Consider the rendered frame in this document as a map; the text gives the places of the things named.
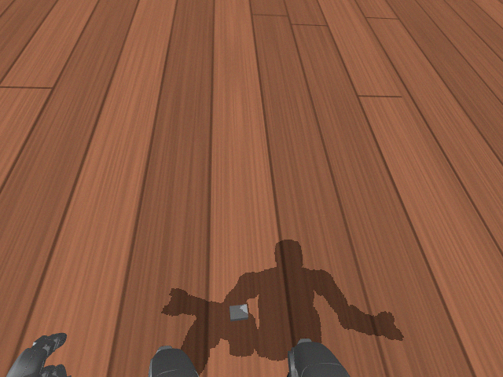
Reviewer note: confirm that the small box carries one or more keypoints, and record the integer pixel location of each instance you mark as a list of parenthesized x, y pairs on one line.
[(239, 312)]

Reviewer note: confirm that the left robot hand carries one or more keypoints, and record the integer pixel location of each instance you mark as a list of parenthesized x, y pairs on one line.
[(31, 361)]

